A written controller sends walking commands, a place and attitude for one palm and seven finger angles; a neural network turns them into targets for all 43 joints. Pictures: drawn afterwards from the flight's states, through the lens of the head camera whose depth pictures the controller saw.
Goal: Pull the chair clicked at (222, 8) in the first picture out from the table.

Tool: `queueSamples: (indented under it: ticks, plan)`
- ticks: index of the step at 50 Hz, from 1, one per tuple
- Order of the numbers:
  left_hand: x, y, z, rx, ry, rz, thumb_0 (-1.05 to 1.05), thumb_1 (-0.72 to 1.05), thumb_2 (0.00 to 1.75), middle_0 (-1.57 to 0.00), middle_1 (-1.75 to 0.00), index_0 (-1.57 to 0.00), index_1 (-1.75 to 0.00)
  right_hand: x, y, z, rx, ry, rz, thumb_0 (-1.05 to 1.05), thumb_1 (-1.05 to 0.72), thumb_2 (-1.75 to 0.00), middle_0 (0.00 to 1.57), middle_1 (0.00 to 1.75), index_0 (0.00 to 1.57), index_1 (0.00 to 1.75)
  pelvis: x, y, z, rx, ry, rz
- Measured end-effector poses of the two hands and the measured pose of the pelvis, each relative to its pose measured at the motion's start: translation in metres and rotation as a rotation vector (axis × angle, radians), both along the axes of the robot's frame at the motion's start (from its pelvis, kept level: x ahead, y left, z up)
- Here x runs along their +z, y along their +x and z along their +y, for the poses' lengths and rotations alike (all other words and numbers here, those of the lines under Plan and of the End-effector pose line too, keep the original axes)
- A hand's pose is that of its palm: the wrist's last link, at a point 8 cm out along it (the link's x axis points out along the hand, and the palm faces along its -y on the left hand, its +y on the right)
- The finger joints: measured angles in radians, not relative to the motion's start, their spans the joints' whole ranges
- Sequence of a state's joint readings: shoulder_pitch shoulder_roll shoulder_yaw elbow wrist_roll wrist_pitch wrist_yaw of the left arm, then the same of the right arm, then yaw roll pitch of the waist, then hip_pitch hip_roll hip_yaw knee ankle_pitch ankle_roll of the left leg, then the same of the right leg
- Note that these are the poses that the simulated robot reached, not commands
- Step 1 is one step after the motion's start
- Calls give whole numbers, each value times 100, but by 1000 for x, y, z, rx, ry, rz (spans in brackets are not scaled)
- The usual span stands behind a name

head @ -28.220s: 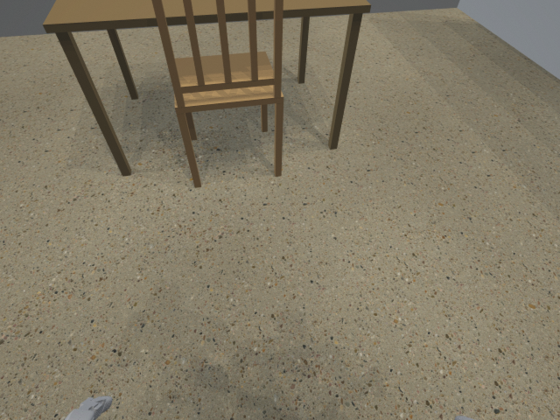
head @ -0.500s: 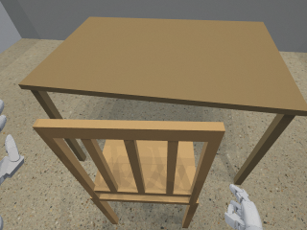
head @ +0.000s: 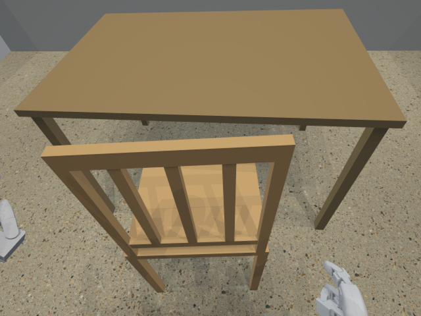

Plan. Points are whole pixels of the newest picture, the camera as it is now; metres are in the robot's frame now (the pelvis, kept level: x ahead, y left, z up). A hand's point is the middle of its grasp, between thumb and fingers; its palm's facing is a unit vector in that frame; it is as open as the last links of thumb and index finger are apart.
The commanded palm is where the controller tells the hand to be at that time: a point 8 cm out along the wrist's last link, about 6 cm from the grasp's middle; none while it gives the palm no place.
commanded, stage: step back with the hand held close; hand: left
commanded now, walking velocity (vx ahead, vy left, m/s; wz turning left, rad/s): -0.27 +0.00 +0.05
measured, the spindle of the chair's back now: (184, 209) +0.35 +0.10 -0.05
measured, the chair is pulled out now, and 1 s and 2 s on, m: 0.18 0.18 0.18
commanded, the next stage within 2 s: stop stepping back and stand still in 1.16 s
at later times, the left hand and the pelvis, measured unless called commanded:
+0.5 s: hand (10, 255) +0.16 +0.26 +0.17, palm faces +0.45 -0.74 -0.50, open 7.4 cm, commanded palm +0.10 +0.30 +0.18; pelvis -0.03 +0.00 -0.01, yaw +1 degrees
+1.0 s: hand out of the picture +0.13 +0.27 +0.16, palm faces +0.39 -0.76 -0.52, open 7.4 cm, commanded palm +0.06 +0.30 +0.18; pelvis -0.07 +0.00 -0.01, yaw +1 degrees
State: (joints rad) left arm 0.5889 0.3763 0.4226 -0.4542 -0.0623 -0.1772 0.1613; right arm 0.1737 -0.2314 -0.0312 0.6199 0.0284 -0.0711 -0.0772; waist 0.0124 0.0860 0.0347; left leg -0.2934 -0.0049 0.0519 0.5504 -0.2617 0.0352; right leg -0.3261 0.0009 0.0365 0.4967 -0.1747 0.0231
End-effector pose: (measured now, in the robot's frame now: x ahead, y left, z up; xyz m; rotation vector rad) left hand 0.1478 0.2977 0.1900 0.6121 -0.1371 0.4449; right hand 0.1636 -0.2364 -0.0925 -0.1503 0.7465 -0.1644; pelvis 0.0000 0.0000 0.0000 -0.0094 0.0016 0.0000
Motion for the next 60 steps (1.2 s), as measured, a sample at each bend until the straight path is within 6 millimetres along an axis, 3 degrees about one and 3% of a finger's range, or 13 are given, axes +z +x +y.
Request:
queueSamples:
  ticks: [6, 16, 32, 40, 47, 51, 57, 60]
  plan:
    - [-17, -12, 1, 4, -54, 12, 1, 88, 89, -21, -30, -21, -30, 6, -14, -1, 12, -36, -17, 1, -90, -90, 20, 30, 20, 30, -2, -15, 3, 8, -4, 4]
    - [5, -25, 0, -39, 46, -97, 1, 88, 89, -21, -30, -21, -30, 7, -25, 2, 33, -42, -40, 1, -90, -90, 20, 30, 20, 30, -8, -28, -1, 14, -3, 1]
    - [0, -30, -2, -67, 82, -100, 1, 88, 89, -21, -30, -21, -30, -1, -39, -3, 29, -62, -12, 1, -90, -90, 20, 30, 20, 30, -15, -36, -5, 28, -1, 22]
    - [6, -33, -22, -119, 42, -147, 1, 88, 89, -21, -30, -21, -30, -3, -39, -6, 49, -41, 2, 1, -90, -90, 20, 30, 20, 30, -11, -46, -12, 36, -6, 28]
    - [-9, -46, 0, -129, 42, -67, 1, 88, 89, -22, -30, -21, -30, 11, -52, -6, 11, -97, 6, 1, -90, -90, 20, 30, 20, 30, -10, -61, 2, 47, 9, 50]
    - [-10, -59, 9, -113, 25, -62, 1, 88, 89, -22, -30, -21, -30, 15, -64, 4, 28, -93, -3, 1, -90, -90, 20, 30, 20, 30, -5, -74, 1, 19, 4, 44]
    - [16, -81, -10, -150, 74, -149, 2, 88, 89, -21, -30, -21, -30, 11, -86, 16, 79, -36, -33, 1, -90, -90, 20, 30, 20, 30, -5, -92, -5, -8, -22, 32]
    - [18, -88, -17, -186, 81, -162, 1, 88, 89, -21, -30, -21, -30, 5, -100, 13, 67, -24, -23, 1, -90, -90, 20, 30, 20, 30, -5, -107, -5, -16, -38, 32]
